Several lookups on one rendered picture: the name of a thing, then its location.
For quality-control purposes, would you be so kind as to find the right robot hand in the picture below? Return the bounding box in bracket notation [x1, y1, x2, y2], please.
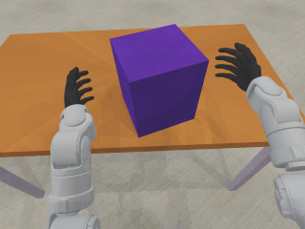
[214, 42, 261, 92]

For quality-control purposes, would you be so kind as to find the robot right forearm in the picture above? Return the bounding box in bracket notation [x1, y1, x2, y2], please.
[245, 76, 305, 172]

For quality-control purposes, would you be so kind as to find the robot left forearm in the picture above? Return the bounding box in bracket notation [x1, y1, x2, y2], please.
[46, 104, 97, 229]

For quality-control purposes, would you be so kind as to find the carton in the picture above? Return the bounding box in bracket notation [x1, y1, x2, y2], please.
[110, 24, 210, 137]

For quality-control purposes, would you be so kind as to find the left robot upper arm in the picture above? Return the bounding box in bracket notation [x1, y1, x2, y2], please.
[50, 214, 101, 229]

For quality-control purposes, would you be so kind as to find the right robot upper arm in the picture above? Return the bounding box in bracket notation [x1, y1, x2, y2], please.
[274, 172, 305, 229]

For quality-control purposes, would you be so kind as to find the table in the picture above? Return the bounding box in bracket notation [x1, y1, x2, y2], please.
[0, 24, 305, 198]

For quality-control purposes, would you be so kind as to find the left robot hand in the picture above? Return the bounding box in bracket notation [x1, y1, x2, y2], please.
[64, 67, 94, 109]

